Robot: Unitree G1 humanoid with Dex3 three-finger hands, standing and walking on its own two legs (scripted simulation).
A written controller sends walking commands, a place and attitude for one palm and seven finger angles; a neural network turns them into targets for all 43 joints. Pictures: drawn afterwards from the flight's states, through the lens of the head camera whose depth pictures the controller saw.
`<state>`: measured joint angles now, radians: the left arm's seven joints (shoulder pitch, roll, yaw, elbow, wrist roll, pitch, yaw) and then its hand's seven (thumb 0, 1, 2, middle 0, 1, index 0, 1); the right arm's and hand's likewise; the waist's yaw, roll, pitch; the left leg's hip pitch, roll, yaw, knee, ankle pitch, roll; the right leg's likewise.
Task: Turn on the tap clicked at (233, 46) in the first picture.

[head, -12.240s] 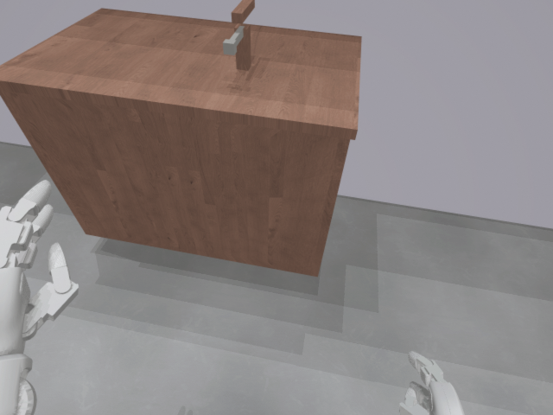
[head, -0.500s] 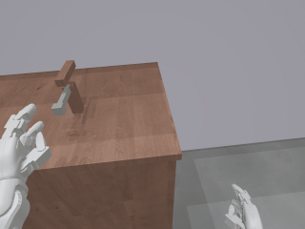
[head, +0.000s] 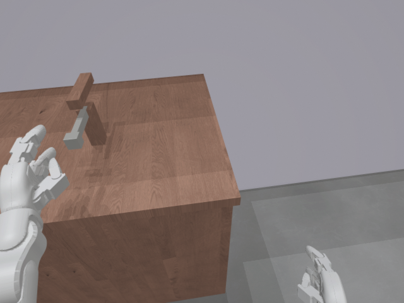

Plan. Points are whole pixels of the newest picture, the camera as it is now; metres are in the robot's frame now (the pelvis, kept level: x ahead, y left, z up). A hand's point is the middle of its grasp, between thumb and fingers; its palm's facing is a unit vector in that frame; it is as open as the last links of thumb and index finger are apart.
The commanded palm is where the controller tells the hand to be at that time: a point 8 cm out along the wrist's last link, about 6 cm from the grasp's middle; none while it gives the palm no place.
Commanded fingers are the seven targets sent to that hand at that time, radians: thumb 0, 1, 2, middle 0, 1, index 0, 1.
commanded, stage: reach beside the lever's end, fingers flat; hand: left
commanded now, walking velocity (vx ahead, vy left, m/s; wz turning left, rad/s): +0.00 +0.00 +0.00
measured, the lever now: (73, 140) +0.37 +0.34 +0.14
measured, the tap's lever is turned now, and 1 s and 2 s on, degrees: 0 0 0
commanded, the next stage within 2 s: push the lever round in 1.46 s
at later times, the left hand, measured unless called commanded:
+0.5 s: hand (56, 165) +0.29 +0.32 +0.16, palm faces +0.50 -0.86 -0.11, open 7.7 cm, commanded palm +0.25 +0.36 +0.16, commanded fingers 0.00 0.90 0.90 -0.16 -0.19 -0.16 -0.19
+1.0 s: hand (61, 149) +0.34 +0.35 +0.14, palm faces +0.49 -0.87 -0.12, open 7.8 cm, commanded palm +0.30 +0.39 +0.14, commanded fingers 0.00 0.90 0.90 -0.15 -0.15 -0.15 -0.15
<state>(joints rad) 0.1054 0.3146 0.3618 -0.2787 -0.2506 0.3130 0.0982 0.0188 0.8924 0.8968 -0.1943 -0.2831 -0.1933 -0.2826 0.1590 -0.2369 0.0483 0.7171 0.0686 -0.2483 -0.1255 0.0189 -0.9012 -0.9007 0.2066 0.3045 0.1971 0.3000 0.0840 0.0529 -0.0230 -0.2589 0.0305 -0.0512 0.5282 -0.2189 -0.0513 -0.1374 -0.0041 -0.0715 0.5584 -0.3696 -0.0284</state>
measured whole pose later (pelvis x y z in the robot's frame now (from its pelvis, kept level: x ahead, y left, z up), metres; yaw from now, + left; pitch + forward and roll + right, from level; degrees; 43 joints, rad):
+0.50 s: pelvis +0.00 +0.01 +0.00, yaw +0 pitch -1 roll +0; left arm -0.06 0.38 0.45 0.04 -0.23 0.21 0.03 0.02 0.89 0.90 -0.17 -0.22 -0.17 -0.22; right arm 0.17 -0.25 0.03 0.73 0.07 -0.22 -0.13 0.02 -0.90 -0.90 0.21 0.30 0.20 0.30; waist 0.06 0.04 -0.02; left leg -0.28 0.03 -0.05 0.52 -0.21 -0.04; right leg -0.15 0.00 -0.07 0.53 -0.35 -0.02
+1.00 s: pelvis +0.00 +0.01 +0.00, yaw -1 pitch +2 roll +0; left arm -0.27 0.47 0.52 0.41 -0.18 0.06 -0.03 0.02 0.89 0.90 -0.15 -0.16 -0.15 -0.16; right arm 0.26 -0.27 0.01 0.73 0.06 -0.18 -0.11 0.02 -0.90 -0.90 0.21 0.30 0.20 0.30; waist 0.01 0.04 -0.03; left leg -0.38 0.04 -0.04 0.56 -0.23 -0.03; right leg -0.24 0.00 -0.05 0.55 -0.35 -0.01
